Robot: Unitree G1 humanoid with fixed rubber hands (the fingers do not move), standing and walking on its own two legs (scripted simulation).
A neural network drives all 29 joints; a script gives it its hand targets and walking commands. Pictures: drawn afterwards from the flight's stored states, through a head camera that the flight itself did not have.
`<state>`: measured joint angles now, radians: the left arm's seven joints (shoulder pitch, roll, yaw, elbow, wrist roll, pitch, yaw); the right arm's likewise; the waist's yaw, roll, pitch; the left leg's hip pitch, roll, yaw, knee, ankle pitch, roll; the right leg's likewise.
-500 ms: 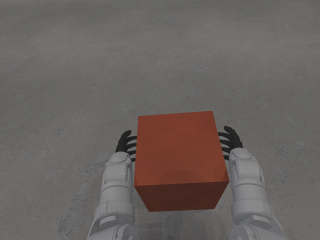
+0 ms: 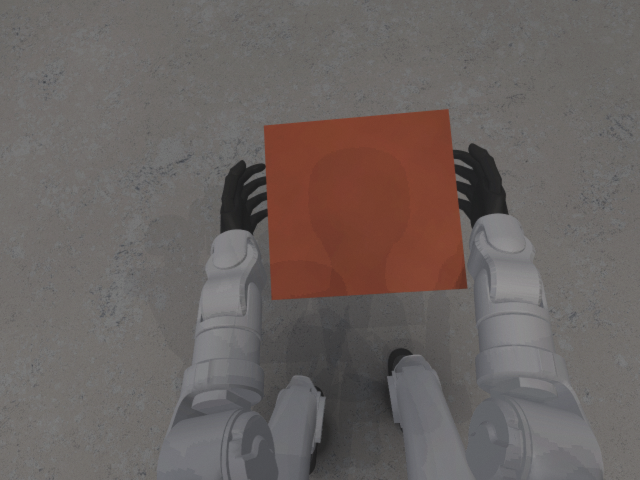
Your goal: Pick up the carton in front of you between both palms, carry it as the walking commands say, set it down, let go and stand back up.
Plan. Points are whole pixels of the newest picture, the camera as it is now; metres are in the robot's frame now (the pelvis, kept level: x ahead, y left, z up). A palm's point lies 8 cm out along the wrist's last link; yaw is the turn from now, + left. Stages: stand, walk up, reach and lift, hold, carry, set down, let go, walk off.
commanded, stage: set down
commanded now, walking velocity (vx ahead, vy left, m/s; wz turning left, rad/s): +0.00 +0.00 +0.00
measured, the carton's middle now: (358, 221) +0.44 -0.03 -0.16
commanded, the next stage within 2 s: none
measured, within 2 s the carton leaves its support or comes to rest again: rests again in 1.50 s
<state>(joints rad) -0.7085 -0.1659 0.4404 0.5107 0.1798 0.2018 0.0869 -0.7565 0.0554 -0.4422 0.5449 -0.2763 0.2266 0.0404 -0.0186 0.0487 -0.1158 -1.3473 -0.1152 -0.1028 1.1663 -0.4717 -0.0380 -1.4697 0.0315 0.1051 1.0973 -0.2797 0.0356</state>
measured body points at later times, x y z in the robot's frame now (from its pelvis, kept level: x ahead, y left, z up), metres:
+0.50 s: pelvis -0.03 -0.01 -0.13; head +0.27 -0.07 +0.20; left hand +0.49 +0.11 -0.23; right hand +0.47 -0.19 -0.25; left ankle +0.02 +0.13 -0.62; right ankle +0.10 -0.13 -0.62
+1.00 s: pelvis -0.04 +0.00 -0.23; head +0.33 -0.03 +0.02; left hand +0.52 +0.10 -0.39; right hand +0.50 -0.20 -0.40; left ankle +0.02 +0.13 -0.62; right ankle +0.10 -0.13 -0.62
